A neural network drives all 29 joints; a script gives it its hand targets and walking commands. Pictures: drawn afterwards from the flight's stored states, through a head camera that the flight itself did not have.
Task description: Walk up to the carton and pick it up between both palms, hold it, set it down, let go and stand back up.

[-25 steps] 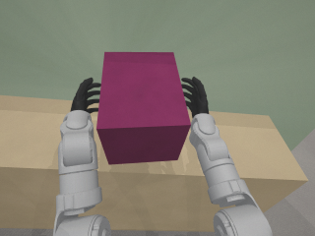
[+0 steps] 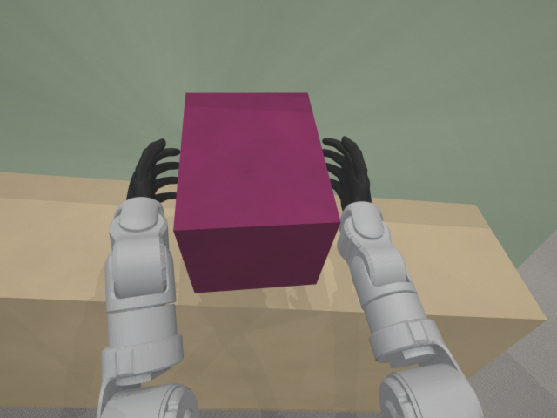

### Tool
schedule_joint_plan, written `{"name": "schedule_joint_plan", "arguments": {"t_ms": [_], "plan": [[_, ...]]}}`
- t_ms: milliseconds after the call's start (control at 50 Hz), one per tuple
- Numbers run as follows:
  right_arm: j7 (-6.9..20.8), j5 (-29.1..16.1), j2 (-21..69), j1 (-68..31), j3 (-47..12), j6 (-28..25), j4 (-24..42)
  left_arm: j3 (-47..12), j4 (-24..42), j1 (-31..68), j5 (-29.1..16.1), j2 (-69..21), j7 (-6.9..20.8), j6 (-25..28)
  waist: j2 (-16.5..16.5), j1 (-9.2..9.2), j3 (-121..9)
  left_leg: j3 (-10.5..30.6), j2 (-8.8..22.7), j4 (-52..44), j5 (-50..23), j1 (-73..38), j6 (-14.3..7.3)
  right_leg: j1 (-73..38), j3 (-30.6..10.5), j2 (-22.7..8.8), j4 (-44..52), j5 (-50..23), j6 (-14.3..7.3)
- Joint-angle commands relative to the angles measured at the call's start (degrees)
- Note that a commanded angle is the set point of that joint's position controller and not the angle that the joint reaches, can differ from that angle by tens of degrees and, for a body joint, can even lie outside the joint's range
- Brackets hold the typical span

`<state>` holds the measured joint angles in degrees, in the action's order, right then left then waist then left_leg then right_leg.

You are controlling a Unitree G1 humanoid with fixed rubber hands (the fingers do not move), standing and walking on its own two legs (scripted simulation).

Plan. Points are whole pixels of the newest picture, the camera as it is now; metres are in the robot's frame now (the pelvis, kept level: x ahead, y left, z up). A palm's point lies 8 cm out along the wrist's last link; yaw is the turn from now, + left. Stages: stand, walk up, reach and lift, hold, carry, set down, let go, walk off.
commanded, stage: hold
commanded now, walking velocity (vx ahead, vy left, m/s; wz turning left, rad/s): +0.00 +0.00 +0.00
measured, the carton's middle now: (252, 190) +0.41 +0.00 +0.14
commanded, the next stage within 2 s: none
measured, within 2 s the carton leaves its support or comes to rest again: neither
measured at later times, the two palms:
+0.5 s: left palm (141, 202) +0.36 +0.15 +0.17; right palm (348, 196) +0.36 -0.13 +0.17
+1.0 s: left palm (144, 201) +0.35 +0.15 +0.17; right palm (352, 194) +0.35 -0.13 +0.17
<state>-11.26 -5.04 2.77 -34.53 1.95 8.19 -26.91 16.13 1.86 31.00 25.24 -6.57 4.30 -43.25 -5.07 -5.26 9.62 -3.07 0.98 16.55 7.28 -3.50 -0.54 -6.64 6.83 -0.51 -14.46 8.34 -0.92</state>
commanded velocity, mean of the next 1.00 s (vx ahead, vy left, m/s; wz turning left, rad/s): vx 0.00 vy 0.00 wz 0.00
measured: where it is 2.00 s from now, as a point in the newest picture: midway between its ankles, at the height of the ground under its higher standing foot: outside the picture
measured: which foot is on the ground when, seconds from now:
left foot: down 0.00-1.00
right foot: down 0.00-1.00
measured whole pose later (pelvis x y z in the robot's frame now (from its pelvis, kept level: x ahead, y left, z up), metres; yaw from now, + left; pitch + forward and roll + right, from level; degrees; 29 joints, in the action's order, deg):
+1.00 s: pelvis +0.00 +0.00 +0.00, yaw +0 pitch -12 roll +0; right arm -11.4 -4.9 3.0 -35.2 2.4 8.5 -27.5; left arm 16.7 0.6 31.6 25.0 -6.3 4.7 -43.1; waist -5.3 -5.0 9.3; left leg -3.2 1.0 16.3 6.9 -3.1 -0.6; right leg -6.1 6.9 -0.5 -14.5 8.2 -1.0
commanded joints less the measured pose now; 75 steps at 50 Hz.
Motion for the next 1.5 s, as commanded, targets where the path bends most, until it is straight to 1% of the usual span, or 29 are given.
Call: {"name": "schedule_joint_plan", "arguments": {"t_ms": [0, 40, 100, 200, 260, 300, 400, 420, 440, 480, 560, 640, 660, 740, 760, 820, 840, 920, 960, 980, 1000, 1100, 1180, 1260, 1280, 1320, 1380, 1420, 1480], "plan": [[5.6, -0.9, 22.6, -33.5, -17.2, -2.8, 10.7, -19.3, 1.6, 29.8, -6.2, -20.1, 7.7, 2.8, 3.8, -0.07, -17.6, -2.2, -1.7, -2.5, -3.8, -2.7, -1.3, -2.3, 1.1, 1.1, 1.4, -6.5, 2.6], [5.6, -0.9, 23.2, -34.7, -16.9, -2.7, 10.9, -18.5, 0.6, 30.9, -6.5, -20.2, 8.1, 3.0, 3.1, 0.42, -17.3, -2.2, -1.6, -3.0, -2.2, -1.8, -1.9, -2.4, 1.0, 1.0, 1.4, -5.7, 2.7], [5.4, -0.9, 23.9, -36.2, -17.4, -3.1, 12.2, -18.6, 1.0, 32.0, -6.9, -20.2, 8.0, 3.6, 3.4, 0.69, -20.3, -2.4, -2.0, -2.7, -2.8, -1.5, -1.9, -3.1, 0.8, 1.0, 0.9, -7.2, 3.1], [4.9, -1.7, 23.9, -35.1, -18.6, -3.1, 12.8, -20.5, 2.8, 31.6, -7.8, -21.0, 7.8, 4.1, 3.9, -0.47, -22.4, -2.0, -2.2, -1.2, -7.4, -4.2, -1.1, -3.6, 0.9, 1.2, 0.4, -11.8, 3.4], [4.7, -1.4, 23.4, -32.9, -18.1, -2.3, 10.7, -19.5, 2.0, 30.5, -7.0, -20.6, 8.2, 3.6, 4.1, -0.62, -19.1, -1.9, -2.0, -1.8, -6.1, -3.2, -1.0, -3.3, 1.0, 1.3, 0.7, -10.5, 3.1], [4.8, -1.4, 23.4, -33.4, -18.2, -2.5, 12.0, -20.1, 2.8, 30.9, -7.3, -20.5, 8.2, 3.6, 4.5, -0.65, -19.5, -2.0, -1.9, -1.9, -5.6, -3.0, -1.0, -3.0, 1.0, 1.3, 0.7, -9.2, 3.1], [5.2, -2.2, 22.8, -33.1, -18.6, -2.9, 12.6, -22.1, 4.8, 30.9, -8.0, -21.3, 7.7, 3.5, 6.1, -1.11, -20.6, -1.3, -1.4, -0.7, -9.8, -5.5, 0.2, -1.8, 1.9, 2.0, 0.5, -9.3, 2.3], [5.3, -2.1, 22.4, -33.5, -18.9, -3.1, 13.4, -22.0, 4.7, 30.3, -7.8, -21.4, 7.5, 3.5, 6.0, -0.71, -20.9, -1.4, -1.5, -0.5, -10.2, -5.9, 0.2, -1.9, 1.6, 2.0, 0.7, -9.3, 2.2], [5.2, -2.2, 22.5, -33.2, -19.1, -3.1, 13.4, -22.3, 4.7, 30.1, -8.0, -21.2, 7.5, 3.5, 5.6, -0.99, -21.3, -1.2, -1.3, -0.4, -10.4, -6.2, 0.2, -1.5, 1.5, 1.8, 0.5, -9.7, 2.3], [5.3, -2.6, 22.0, -32.9, -19.4, -3.0, 13.7, -22.4, 5.8, 29.8, -8.0, -21.3, 7.2, 3.6, 6.1, -0.68, -21.0, -1.2, -1.3, -0.2, -11.3, -6.3, 0.3, -1.3, 1.7, 2.0, 0.5, -9.9, 2.1], [5.5, -2.2, 21.7, -32.4, -18.6, -2.9, 12.8, -22.1, 5.0, 29.1, -7.7, -21.3, 7.4, 3.1, 5.4, -0.95, -19.8, -1.2, -1.2, -0.8, -10.1, -6.1, 0.2, -1.1, 1.9, 2.1, 0.9, -8.0, 2.1], [5.9, -1.7, 21.4, -33.3, -17.4, -3.1, 12.6, -22.7, 5.1, 30.2, -8.0, -22.1, 7.0, 2.8, 6.6, -0.92, -19.3, -1.1, -0.7, -1.4, -8.2, -5.3, 0.6, 0.0, 2.2, 2.4, 0.9, -4.9, 1.4], [6.1, -1.6, 21.2, -34.5, -17.5, -3.3, 13.8, -22.6, 5.3, 31.0, -8.4, -22.3, 6.8, 2.9, 6.5, -0.88, -20.8, -1.1, -0.7, -1.1, -8.6, -5.9, 0.7, 0.2, 2.1, 2.4, 1.0, -4.8, 1.5], [6.1, -1.7, 21.3, -33.4, -17.5, -3.3, 12.2, -21.9, 3.9, 29.7, -7.6, -21.6, 6.8, 2.9, 6.0, -0.47, -19.9, -1.4, -0.9, -1.0, -8.7, -5.7, 0.3, -0.5, 2.0, 2.2, 0.8, -6.1, 1.6], [6.1, -1.7, 21.7, -33.9, -17.7, -3.2, 12.3, -21.4, 3.5, 29.7, -7.4, -21.6, 7.0, 2.8, 4.9, -0.38, -20.3, -1.4, -1.1, -1.0, -8.9, -5.9, 0.0, -0.8, 2.0, 2.2, 0.8, -6.6, 1.9], [5.8, -1.5, 22.3, -34.4, -17.6, -3.1, 12.7, -20.7, 3.6, 30.5, -7.4, -20.8, 7.4, 3.0, 4.5, -0.17, -20.1, -1.7, -1.5, -1.4, -7.3, -4.1, -0.6, -1.7, 1.5, 1.8, 0.9, -7.3, 2.4], [5.8, -1.4, 22.4, -34.1, -17.4, -3.1, 12.5, -21.0, 3.4, 30.3, -7.3, -21.2, 7.4, 3.0, 4.9, -0.69, -20.3, -1.7, -1.4, -1.4, -7.4, -4.5, -0.2, -2.2, 1.7, 1.9, 0.9, -7.5, 2.3], [5.8, -1.0, 22.9, -35.1, -17.1, -3.0, 11.8, -20.0, 2.5, 31.9, -7.4, -21.0, 7.7, 3.3, 4.5, 0.08, -19.5, -2.2, -1.7, -2.4, -4.4, -3.0, -0.8, -1.9, 1.3, 1.5, 1.0, -6.3, 2.6], [5.7, -1.6, 23.7, -34.8, -18.2, -3.3, 12.6, -21.0, 3.6, 31.4, -7.5, -21.3, 7.4, 3.6, 4.8, -0.19, -21.3, -2.0, -1.8, -1.5, -7.1, -4.1, -0.9, -2.6, 1.1, 1.5, 0.6, -9.3, 2.8], [5.6, -2.2, 23.7, -34.8, -18.6, -3.3, 12.5, -20.5, 3.5, 31.0, -7.5, -20.9, 7.4, 3.6, 4.5, 0.26, -21.4, -1.9, -1.8, -1.2, -7.9, -3.9, -0.9, -3.3, 1.1, 1.5, 0.5, -10.1, 2.7], [5.5, -2.1, 23.3, -34.6, -18.4, -2.9, 12.0, -20.3, 3.2, 31.1, -7.3, -20.6, 7.5, 3.6, 4.3, -0.24, -20.5, -1.7, -1.8, -1.5, -7.0, -3.9, -0.9, -3.0, 1.1, 1.5, 0.8, -9.6, 2.9], [5.5, -1.0, 23.4, -33.8, -17.3, -2.6, 11.2, -20.0, 2.1, 31.2, -7.1, -20.9, 7.9, 3.4, 4.7, -0.57, -19.0, -2.1, -1.8, -2.5, -4.3, -3.3, -1.0, -1.9, 1.1, 1.2, 1.3, -7.1, 2.6], [5.3, -1.7, 23.5, -34.4, -18.6, -2.7, 12.7, -20.8, 3.2, 31.3, -7.7, -21.3, 7.5, 3.8, 4.7, -0.36, -20.9, -1.7, -2.0, -1.0, -8.0, -4.1, -0.5, -2.3, 1.2, 1.7, 0.4, -10.2, 2.8], [5.3, -1.8, 23.4, -33.8, -18.6, -2.4, 12.0, -20.2, 3.1, 31.0, -7.4, -20.7, 7.7, 3.6, 4.0, 0.07, -19.5, -1.9, -1.9, -2.0, -6.0, -3.1, -0.9, -2.2, 1.1, 1.6, 0.8, -8.0, 2.6], [5.3, -1.6, 23.4, -33.9, -18.4, -2.3, 11.7, -20.7, 3.4, 31.4, -7.5, -21.0, 7.7, 3.6, 4.0, -0.54, -20.1, -1.8, -1.8, -2.1, -6.2, -3.9, -0.8, -2.1, 1.3, 1.6, 0.8, -8.5, 2.8], [5.4, -1.8, 23.2, -34.0, -18.2, -2.8, 12.2, -21.0, 3.5, 31.2, -7.8, -21.1, 7.7, 3.6, 4.9, -0.34, -20.5, -1.7, -1.6, -1.7, -6.8, -4.3, -0.4, -1.8, 1.4, 1.7, 0.7, -8.2, 2.6], [5.3, -2.3, 23.2, -33.5, -19.2, -2.9, 13.3, -21.9, 4.9, 30.7, -8.2, -21.3, 7.4, 3.7, 5.2, -0.6, -22.3, -1.6, -1.7, -0.7, -9.9, -5.4, -0.2, -2.6, 1.1, 1.8, 0.4, -11.3, 2.6], [5.1, -2.5, 23.2, -33.6, -19.4, -2.7, 13.5, -21.5, 4.2, 30.0, -7.8, -21.2, 7.5, 3.4, 4.4, -0.42, -20.8, -1.5, -1.8, -0.9, -9.0, -5.2, -0.2, -2.3, 1.3, 1.7, 0.5, -10.7, 2.7], [5.3, -2.5, 22.7, -32.6, -19.1, -2.5, 12.7, -21.9, 5.7, 30.3, -7.9, -21.1, 7.3, 3.2, 5.5, -0.7, -20.3, -1.5, -1.6, -0.8, -10.1, -5.8, 0.2, -1.9, 1.6, 2.0, 0.6, -9.9, 2.5]]}}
